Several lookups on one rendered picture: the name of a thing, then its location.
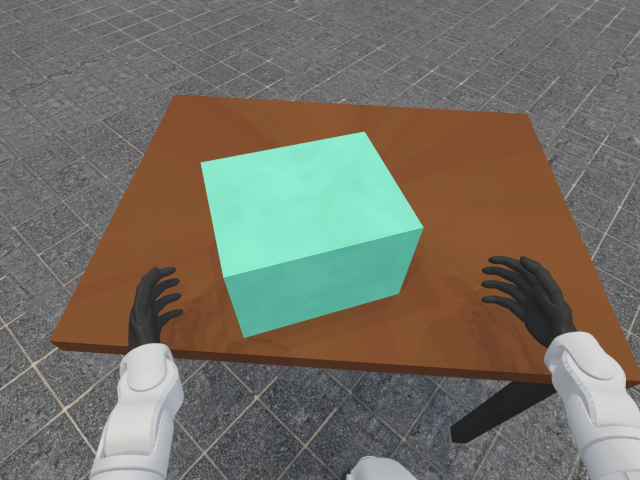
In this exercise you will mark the robot right forearm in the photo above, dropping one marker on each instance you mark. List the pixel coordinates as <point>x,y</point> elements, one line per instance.
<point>603,419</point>

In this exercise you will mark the left robot hand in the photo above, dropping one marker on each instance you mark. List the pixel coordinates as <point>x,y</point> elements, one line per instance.
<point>144,324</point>

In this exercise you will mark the right robot hand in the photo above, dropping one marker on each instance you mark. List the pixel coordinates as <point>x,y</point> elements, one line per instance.
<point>540,303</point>

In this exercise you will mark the robot right thigh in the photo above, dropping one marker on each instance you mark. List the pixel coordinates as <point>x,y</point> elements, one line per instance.
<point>379,469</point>

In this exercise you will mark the carton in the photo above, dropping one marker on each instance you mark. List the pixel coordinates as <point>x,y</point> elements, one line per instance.
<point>308,229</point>

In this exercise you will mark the robot left forearm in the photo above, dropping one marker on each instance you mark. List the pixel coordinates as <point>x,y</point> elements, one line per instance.
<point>137,437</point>

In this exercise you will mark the table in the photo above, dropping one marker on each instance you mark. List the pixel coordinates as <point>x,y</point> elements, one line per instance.
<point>479,183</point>

